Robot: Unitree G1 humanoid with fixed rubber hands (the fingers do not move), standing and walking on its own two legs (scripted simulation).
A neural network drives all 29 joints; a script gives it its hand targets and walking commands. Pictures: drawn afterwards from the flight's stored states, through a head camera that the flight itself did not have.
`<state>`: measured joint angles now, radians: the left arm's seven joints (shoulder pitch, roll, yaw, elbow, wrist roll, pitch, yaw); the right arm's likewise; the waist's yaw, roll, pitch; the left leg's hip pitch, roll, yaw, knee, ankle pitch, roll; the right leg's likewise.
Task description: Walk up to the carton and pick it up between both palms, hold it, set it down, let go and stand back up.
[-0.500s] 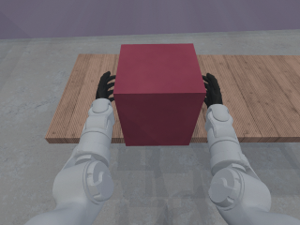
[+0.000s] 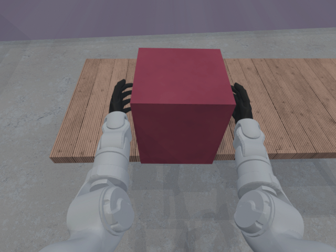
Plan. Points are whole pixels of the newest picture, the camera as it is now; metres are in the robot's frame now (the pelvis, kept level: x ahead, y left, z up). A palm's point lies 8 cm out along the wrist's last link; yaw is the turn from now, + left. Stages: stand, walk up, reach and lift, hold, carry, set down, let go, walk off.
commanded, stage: set down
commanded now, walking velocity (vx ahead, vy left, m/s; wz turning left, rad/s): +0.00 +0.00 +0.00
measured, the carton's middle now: (177, 109) +0.49 -0.03 +0.06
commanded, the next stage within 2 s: none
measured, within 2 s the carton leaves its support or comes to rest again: neither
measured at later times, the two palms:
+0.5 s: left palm (118, 113) +0.44 +0.12 +0.10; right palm (241, 116) +0.42 -0.18 +0.10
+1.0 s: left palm (119, 113) +0.46 +0.12 +0.08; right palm (239, 120) +0.43 -0.18 +0.07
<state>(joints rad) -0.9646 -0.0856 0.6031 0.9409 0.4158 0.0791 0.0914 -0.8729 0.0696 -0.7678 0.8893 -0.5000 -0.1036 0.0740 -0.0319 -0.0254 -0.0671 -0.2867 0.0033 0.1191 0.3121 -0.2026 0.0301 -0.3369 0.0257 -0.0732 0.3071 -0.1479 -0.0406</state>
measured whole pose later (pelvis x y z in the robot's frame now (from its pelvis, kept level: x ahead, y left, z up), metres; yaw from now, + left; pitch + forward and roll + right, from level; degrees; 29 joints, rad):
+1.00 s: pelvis -0.01 +0.00 -0.01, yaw -2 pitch +18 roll -1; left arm -1.05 0.09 0.31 1.20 0.17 0.01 0.15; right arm -0.95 -0.07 -0.45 1.11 -0.20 -0.05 -0.02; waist -0.02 -0.01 -0.16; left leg -0.49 0.03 0.14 0.41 -0.22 0.03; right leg -0.53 0.04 -0.07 0.34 -0.13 -0.05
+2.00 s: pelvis -0.04 -0.04 -0.01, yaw +3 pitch +21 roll +1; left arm -1.36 0.38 -0.07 1.35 -0.27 0.18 0.08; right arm -1.25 -0.28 -0.12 1.24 0.23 0.20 -0.09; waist -0.09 -0.07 -0.26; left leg -0.62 0.02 0.02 0.42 -0.16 -0.03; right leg -0.65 0.05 -0.12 0.39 -0.11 -0.10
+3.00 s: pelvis -0.06 -0.02 -0.01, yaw +1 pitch +6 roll +1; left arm -0.85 0.29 0.05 0.89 -0.21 0.20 0.12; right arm -0.76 -0.25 -0.05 0.87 0.30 0.18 -0.06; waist -0.02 -0.05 -0.07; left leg -0.35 0.00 0.03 0.41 -0.16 0.00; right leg -0.39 0.05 -0.04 0.39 -0.11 -0.07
